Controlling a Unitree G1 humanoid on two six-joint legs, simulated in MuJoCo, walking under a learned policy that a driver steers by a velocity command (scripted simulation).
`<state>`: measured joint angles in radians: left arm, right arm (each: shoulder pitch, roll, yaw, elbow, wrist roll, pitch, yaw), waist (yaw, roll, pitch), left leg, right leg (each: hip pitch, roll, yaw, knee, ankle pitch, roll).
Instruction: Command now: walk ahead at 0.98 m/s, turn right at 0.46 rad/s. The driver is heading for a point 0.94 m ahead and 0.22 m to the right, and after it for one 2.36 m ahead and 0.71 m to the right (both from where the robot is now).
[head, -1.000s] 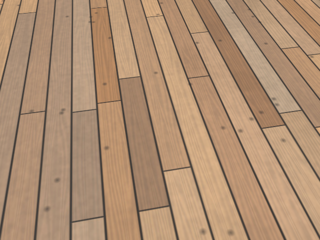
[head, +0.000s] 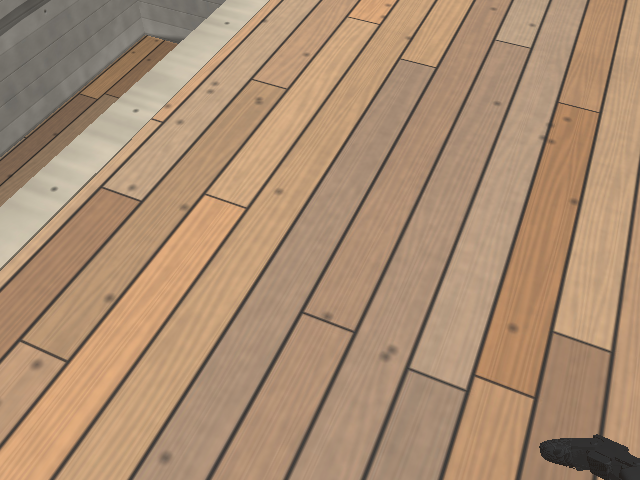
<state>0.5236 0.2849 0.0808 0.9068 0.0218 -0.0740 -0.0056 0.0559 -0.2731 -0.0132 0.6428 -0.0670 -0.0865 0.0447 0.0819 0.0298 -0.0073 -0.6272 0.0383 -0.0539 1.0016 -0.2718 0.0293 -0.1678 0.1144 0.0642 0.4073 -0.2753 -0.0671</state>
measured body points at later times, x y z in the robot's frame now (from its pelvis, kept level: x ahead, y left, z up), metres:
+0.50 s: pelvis +0.43 -0.01 -0.02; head +0.47 -0.03 +0.43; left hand +0.78 +0.11 -0.07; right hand +0.26 -0.25 -0.14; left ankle +0.28 +0.16 -0.74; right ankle +0.59 -0.16 -0.69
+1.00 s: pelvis +0.85 -0.23 -0.02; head +0.88 -0.25 +0.43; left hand +0.97 +0.02 -0.15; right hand +0.90 -0.52 -0.13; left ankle +1.08 -0.28 -0.71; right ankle +0.64 -0.14 -0.72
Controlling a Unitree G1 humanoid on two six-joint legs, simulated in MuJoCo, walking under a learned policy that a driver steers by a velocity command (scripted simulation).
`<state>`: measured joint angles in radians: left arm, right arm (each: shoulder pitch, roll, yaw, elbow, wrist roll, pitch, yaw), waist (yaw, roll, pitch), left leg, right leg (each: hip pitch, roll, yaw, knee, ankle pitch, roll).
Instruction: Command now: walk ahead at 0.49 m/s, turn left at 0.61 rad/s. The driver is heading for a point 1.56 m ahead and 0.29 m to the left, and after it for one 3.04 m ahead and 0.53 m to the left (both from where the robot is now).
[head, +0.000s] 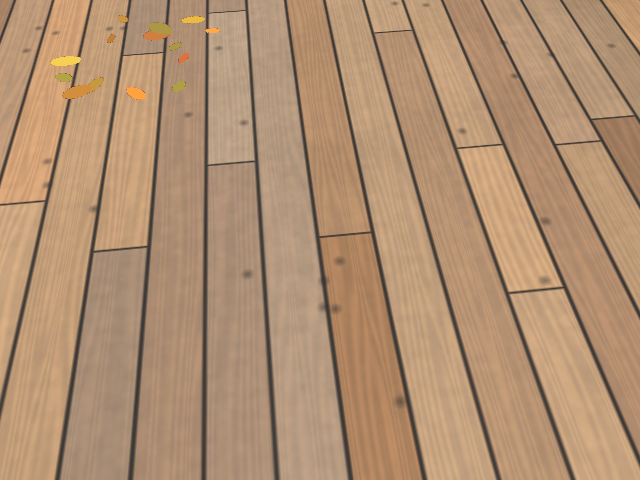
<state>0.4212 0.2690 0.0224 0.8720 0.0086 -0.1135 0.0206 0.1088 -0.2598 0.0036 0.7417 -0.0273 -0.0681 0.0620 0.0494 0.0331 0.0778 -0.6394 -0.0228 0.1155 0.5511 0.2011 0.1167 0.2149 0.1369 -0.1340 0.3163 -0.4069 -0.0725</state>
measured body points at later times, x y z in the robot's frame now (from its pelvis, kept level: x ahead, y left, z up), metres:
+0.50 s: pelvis +0.22 -0.01 +0.02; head +0.25 +0.02 +0.47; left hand +0.30 +0.30 -0.08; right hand +0.41 -0.28 -0.07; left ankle +0.22 +0.04 -0.72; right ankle +0.37 -0.13 -0.66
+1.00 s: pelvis +0.29 -0.04 +0.03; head +0.34 -0.04 +0.47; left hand +0.31 +0.28 -0.08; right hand +0.50 -0.28 -0.09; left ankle +0.28 +0.10 -0.68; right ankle +0.36 -0.11 -0.72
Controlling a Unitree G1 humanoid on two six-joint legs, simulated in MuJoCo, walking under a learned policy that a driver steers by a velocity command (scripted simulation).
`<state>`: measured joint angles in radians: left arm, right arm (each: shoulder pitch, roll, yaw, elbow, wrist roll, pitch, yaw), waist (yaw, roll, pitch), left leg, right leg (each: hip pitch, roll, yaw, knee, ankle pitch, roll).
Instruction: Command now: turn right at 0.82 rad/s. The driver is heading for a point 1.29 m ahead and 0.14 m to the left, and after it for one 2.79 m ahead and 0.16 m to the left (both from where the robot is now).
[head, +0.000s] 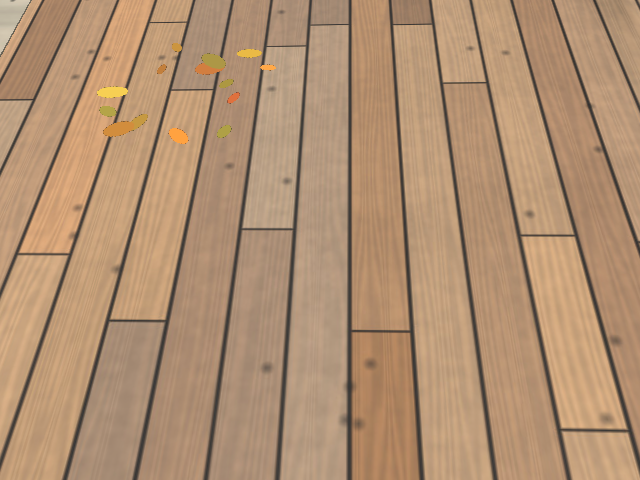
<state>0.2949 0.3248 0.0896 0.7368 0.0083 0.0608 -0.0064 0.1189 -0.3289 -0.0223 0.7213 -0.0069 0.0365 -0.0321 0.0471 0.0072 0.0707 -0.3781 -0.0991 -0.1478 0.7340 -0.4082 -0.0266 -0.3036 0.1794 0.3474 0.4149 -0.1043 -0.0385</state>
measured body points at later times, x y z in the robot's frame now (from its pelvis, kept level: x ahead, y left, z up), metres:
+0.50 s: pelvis +0.01 +0.01 +0.00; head +0.06 +0.01 +0.45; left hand +0.19 +0.27 -0.11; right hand +0.04 -0.28 -0.13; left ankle +0.03 +0.12 -0.74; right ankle -0.02 -0.09 -0.74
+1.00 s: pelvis +0.02 +0.03 -0.01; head +0.05 +0.06 +0.44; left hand -0.05 +0.30 -0.15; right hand +0.28 -0.14 -0.11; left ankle -0.01 +0.12 -0.75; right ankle -0.01 -0.09 -0.74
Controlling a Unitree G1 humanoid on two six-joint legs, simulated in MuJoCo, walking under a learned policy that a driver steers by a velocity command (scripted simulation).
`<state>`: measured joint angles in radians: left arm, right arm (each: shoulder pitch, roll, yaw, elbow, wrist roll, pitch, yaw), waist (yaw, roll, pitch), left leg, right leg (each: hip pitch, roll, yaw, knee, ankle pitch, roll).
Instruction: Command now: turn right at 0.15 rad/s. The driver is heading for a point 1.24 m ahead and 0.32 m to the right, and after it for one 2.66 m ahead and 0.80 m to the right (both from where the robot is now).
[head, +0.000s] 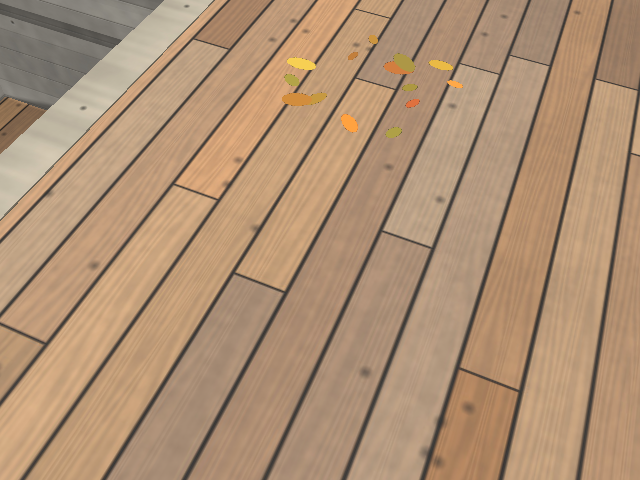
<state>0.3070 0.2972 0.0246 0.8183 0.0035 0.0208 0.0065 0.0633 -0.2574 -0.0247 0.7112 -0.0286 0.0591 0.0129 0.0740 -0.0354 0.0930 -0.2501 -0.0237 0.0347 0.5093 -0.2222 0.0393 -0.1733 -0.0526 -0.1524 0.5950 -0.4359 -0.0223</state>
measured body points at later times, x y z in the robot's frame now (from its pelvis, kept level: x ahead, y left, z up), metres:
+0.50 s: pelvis -0.02 -0.02 -0.01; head +0.01 -0.06 +0.44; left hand +0.22 +0.20 -0.09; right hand +0.00 -0.33 -0.14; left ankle +0.00 +0.11 -0.69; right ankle -0.04 -0.09 -0.73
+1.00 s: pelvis +0.10 -0.05 +0.01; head +0.11 -0.04 +0.46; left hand +0.24 +0.19 -0.12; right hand +0.11 -0.35 -0.10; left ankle +0.25 +0.05 -0.65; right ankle -0.04 -0.10 -0.73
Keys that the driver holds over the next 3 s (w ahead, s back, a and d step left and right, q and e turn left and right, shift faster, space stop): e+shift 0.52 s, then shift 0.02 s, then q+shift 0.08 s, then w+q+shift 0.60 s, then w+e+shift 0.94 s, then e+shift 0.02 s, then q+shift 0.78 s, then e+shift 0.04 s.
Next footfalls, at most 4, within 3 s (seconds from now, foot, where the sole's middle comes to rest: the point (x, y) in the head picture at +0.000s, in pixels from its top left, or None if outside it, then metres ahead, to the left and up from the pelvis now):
0.44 right None -0.01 -0.11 -0.77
1.20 left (325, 475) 0.44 0.03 -0.77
1.68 right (380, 290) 0.89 -0.07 -0.77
2.08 left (368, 156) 1.34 -0.03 -0.77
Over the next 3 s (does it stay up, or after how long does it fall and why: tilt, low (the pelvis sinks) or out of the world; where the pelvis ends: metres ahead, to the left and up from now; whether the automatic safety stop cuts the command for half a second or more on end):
stays up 1.44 -0.22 0.00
